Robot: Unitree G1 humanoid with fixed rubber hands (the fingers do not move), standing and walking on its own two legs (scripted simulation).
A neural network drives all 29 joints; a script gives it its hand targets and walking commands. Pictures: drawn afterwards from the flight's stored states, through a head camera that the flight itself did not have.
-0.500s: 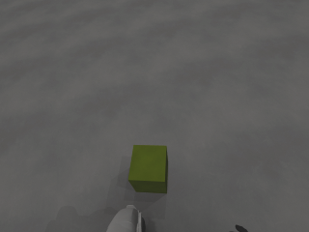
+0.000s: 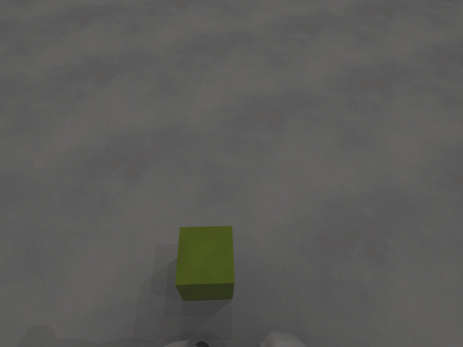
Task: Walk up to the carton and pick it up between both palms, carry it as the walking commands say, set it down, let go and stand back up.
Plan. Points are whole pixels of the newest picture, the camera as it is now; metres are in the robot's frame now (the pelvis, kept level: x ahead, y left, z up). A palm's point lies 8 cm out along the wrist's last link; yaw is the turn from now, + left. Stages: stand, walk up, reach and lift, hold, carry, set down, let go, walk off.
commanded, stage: walk up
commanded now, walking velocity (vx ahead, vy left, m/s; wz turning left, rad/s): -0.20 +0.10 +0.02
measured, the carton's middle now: (207, 264) +0.45 +0.09 -0.65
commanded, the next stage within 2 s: none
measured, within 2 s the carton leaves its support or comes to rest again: neither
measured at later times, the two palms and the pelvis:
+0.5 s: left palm out of the picture -0.08 +0.28 -0.10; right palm out of the picture -0.02 -0.25 -0.15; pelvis -0.09 +0.01 +0.01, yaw +1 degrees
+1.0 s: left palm out of the picture +0.02 +0.25 -0.16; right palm out of the picture -0.17 -0.14 -0.11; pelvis -0.04 +0.03 +0.00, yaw +2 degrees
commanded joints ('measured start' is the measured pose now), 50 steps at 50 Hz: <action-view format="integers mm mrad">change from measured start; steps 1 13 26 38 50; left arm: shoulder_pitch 118 75 156 100 -135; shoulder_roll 20 181 252 88 1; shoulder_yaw -7 28 64 32 -30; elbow -3 -27 5 45 -26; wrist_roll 7 31 33 20 -7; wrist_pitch -5 -33 -15 -31 -51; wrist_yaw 22 14 -15 -107 -50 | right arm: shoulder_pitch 57 42 92 343 504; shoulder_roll -148 -132 -113 -81 -28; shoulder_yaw -36 -82 -42 14 20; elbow -43 -52 -70 25 103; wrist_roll -4 -30 -14 11 -16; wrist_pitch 26 66 73 -98 -71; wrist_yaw -15 62 75 40 -7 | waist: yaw -5 -7 27 -7 -91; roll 154 -184 -380 199 219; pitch -151 -103 -119 -23 27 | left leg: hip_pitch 55 -333 4 223 325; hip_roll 255 -57 -20 238 281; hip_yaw -172 -310 -34 -225 -241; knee -22 768 233 -258 -69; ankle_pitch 669 -162 -382 370 699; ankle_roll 157 -106 -134 -199 6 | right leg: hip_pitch -4 133 29 -314 -161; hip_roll -27 -275 -256 -25 26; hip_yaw -18 148 117 -29 -104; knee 16 -658 -750 154 -358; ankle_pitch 21 234 -226 390 215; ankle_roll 15 -90 -87 3 -5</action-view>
